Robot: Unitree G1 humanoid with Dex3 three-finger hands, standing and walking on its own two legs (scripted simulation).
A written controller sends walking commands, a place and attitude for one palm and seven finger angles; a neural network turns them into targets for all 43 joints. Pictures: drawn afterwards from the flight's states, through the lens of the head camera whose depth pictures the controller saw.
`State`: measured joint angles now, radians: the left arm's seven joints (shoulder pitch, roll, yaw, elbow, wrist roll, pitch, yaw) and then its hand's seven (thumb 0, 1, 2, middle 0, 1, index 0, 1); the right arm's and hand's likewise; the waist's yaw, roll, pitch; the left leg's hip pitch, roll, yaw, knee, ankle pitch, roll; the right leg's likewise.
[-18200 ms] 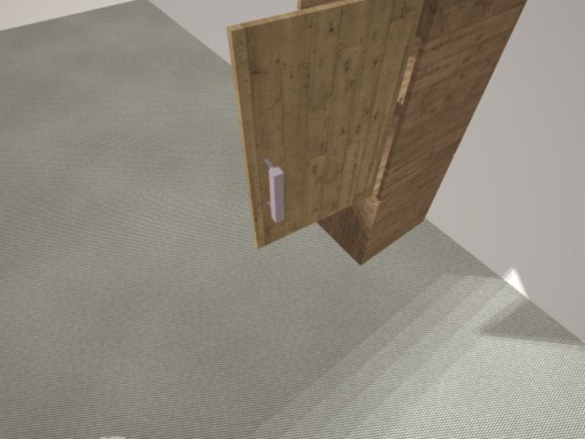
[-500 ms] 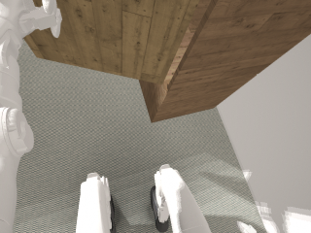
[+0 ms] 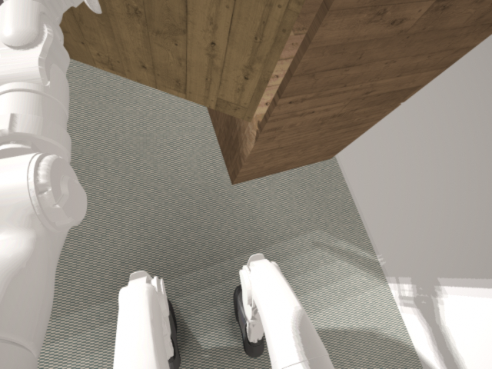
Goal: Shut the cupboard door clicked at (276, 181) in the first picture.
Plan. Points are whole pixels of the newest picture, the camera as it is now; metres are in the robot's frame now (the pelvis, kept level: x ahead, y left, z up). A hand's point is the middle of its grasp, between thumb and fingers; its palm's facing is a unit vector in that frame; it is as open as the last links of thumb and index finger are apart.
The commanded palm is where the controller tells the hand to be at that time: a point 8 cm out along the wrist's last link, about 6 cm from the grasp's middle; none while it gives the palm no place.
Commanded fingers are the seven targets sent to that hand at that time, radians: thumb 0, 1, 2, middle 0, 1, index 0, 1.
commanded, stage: pull the fist back off the door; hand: left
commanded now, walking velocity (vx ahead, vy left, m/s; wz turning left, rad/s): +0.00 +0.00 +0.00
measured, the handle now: out of the picture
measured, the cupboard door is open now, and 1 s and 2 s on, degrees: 56 56 56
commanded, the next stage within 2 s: draw the hand back to the body in 0.70 s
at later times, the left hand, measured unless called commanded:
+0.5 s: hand (90, 26) +0.56 +0.13 +0.09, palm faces +0.08 -1.00 -0.05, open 3.1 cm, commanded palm +0.52 +0.16 +0.09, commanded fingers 0.00 0.90 0.90 -1.30 -1.50 -1.30 -1.50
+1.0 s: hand (78, 47) +0.50 +0.13 +0.12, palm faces +0.08 -1.00 -0.06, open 3.1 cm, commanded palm +0.44 +0.18 +0.14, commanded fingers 0.00 0.90 0.90 -1.30 -1.50 -1.30 -1.50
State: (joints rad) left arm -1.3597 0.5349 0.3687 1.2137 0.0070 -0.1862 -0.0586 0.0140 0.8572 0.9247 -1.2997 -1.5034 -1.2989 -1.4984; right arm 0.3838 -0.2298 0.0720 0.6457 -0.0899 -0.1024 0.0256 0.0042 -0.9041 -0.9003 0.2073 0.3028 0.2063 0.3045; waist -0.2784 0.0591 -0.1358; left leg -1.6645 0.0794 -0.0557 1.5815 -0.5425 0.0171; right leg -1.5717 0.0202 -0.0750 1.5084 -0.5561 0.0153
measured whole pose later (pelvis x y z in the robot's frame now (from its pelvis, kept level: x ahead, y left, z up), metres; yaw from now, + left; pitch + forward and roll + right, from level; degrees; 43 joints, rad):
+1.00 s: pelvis +0.03 -0.01 +0.07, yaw +3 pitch +25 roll -1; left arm -0.66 0.23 0.25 0.81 -0.07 -0.45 -0.01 0.01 0.90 0.90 -1.30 -1.50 -1.30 -1.50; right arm 0.30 -0.21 -0.01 0.60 -0.01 0.07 0.05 0.01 -0.91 -0.90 0.20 0.30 0.20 0.30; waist -0.12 0.07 -0.15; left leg -1.23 0.06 0.01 1.32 -0.53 0.00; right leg -1.18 0.00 -0.02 1.31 -0.56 0.00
